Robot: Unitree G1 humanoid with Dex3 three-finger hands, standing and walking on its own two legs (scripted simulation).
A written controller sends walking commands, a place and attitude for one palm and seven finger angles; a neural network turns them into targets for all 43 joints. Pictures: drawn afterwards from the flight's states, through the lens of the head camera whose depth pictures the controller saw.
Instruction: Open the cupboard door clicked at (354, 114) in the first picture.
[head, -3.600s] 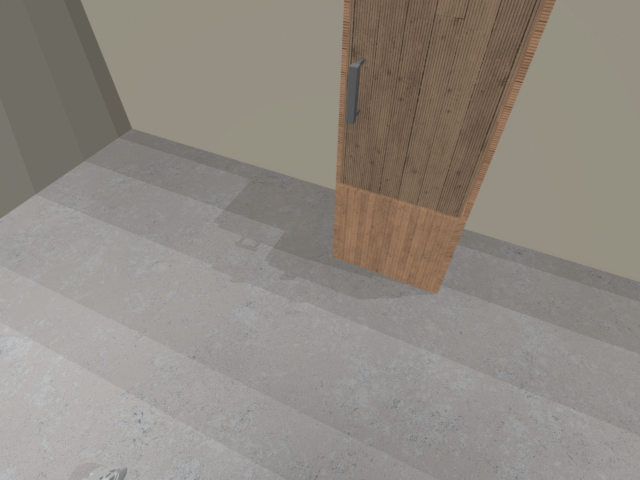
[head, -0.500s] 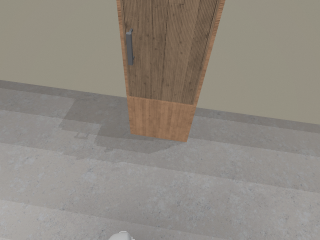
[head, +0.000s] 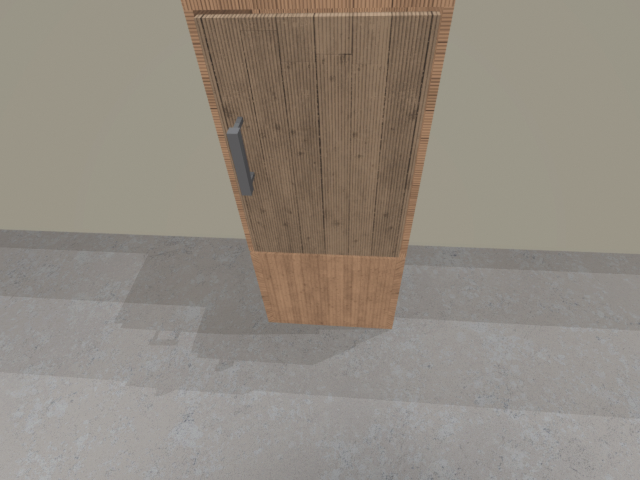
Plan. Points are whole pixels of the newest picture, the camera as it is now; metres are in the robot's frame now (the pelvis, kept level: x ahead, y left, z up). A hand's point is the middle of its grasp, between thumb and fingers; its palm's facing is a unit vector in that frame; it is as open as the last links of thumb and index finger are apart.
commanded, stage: take the last steps up to it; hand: left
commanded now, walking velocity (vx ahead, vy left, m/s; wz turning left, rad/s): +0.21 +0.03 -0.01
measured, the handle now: (243, 157) +0.71 +0.20 +0.01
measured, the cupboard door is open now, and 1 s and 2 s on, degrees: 0 0 0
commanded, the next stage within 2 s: come to a stop and stand still in 0.12 s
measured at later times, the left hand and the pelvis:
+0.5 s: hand out of the picture +0.13 +0.24 -0.17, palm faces +0.04 -0.98 -0.18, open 7.3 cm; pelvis +0.13 +0.06 +0.01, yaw -1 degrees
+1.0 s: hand out of the picture +0.16 +0.17 -0.16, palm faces +0.05 -0.98 -0.20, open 7.3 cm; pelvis +0.11 -0.01 +0.00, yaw +1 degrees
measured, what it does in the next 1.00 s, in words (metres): walks ahead: left foot, then right foot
